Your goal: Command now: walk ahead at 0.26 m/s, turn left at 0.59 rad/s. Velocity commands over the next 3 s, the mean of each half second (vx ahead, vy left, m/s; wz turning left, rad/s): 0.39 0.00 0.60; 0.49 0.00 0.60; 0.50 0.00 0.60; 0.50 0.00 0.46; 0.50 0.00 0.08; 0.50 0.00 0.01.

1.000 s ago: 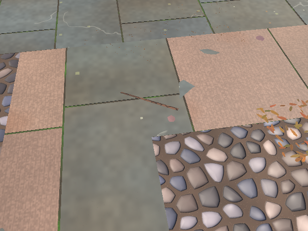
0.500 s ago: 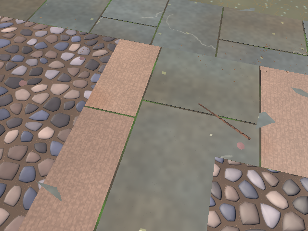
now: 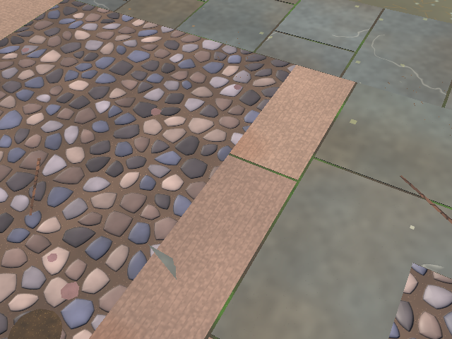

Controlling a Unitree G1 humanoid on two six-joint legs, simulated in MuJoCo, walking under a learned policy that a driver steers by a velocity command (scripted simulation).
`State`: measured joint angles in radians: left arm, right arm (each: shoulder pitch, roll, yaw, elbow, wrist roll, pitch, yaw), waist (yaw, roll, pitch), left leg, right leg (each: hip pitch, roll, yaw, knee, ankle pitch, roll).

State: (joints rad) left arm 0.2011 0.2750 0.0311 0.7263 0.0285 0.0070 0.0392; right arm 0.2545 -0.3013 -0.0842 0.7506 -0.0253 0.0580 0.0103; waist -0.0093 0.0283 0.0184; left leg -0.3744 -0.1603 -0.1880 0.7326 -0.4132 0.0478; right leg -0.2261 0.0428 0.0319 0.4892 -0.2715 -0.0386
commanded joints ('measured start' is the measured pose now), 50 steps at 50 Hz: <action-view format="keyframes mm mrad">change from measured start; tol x32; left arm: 1 8 175 48 -39 2 -23 2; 24 217 44 15 10 -9 -71 -49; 45 -306 78 3 -149 4 -50 -75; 50 198 220 51 -44 19 -80 -18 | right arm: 1 -71 -148 -34 -92 -19 -37 13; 18 -314 -35 25 -160 -16 -48 93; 25 184 -265 -52 -69 10 -67 21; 50 157 -120 0 19 25 -132 -8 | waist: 1 1 -133 92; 21 18 -158 14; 24 -85 240 -303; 50 154 -62 -244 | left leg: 1 -337 80 11 269 37 -15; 18 -285 194 271 -36 199 -3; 22 171 47 341 -185 144 104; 24 728 453 -347 -326 -129 256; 30 276 310 -115 -471 528 212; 46 394 283 -201 -426 761 147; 50 148 141 -98 170 700 57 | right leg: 1 109 -353 446 -381 -461 -121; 18 270 -315 -127 -312 324 -94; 22 215 -298 -254 164 926 -53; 23 19 -271 -263 445 696 -24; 24 -396 -113 -240 782 -191 36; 25 -485 -61 -24 895 -240 34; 44 -473 -71 -36 167 262 64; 50 366 -209 158 -33 -31 -62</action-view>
